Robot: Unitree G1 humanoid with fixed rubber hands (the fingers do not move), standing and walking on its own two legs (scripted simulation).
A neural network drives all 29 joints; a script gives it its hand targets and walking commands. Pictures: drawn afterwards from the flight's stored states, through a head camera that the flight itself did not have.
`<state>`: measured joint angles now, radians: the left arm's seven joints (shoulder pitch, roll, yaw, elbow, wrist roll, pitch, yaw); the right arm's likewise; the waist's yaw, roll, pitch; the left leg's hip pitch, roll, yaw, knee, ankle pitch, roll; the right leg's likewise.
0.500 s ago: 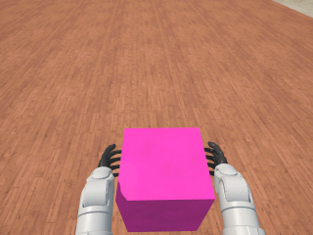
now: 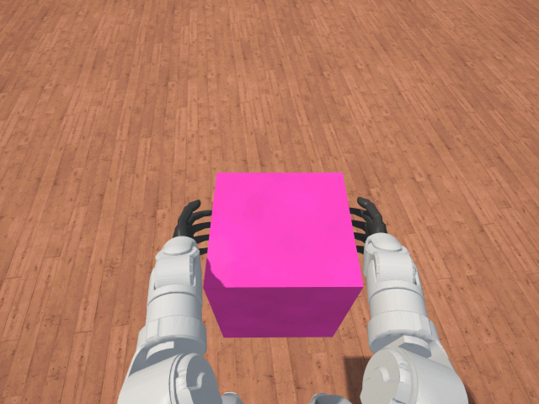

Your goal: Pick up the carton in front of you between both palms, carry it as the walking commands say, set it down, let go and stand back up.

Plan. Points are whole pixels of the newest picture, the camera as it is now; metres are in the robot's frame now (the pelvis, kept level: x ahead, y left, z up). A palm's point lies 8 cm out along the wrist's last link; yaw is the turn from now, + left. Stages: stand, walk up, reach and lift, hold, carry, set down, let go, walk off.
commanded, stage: set down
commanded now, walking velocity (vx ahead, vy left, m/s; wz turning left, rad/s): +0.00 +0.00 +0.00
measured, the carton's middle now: (279, 260) +0.37 -0.01 -0.07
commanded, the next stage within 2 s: none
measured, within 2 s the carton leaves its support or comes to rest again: neither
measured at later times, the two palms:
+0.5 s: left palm (204, 265) +0.42 +0.15 -0.19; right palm (342, 264) +0.41 -0.15 -0.18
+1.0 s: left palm (212, 278) +0.46 +0.15 -0.35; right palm (326, 279) +0.45 -0.14 -0.34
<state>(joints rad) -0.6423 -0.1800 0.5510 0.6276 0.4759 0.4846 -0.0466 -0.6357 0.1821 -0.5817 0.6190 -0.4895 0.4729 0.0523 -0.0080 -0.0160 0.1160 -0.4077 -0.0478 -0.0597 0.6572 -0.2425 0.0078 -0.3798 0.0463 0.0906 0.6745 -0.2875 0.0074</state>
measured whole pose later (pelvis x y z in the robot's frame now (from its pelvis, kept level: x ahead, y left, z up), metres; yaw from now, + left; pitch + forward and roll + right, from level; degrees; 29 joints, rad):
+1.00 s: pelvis -0.04 +0.00 -0.25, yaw -2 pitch +46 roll -3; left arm -1.07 0.07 0.38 0.74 0.19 0.27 0.04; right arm -1.02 0.04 -0.49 0.66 -0.16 0.25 -0.10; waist -0.01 -0.01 -0.11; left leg -2.02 -0.11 -0.08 1.71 -0.49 -0.03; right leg -1.98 0.13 0.06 1.71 -0.55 0.06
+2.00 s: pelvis -0.05 +0.00 -0.38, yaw -4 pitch +37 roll -2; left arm -1.43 0.30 0.24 1.04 0.05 0.20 0.04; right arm -1.35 -0.11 -0.35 0.91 -0.01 0.19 -0.19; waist 0.02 -0.03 0.33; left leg -2.24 -0.08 -0.04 2.19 -0.60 -0.02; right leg -2.20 0.16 0.03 2.20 -0.64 0.07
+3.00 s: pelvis -0.05 +0.01 -0.39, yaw -4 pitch +34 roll -2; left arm -1.50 0.50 0.07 1.15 -0.22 0.07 0.03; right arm -1.42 -0.31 -0.14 1.02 0.21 0.09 -0.15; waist 0.00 -0.03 0.42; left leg -2.24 -0.03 -0.01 2.25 -0.60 0.01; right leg -2.20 0.09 -0.01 2.25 -0.64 0.04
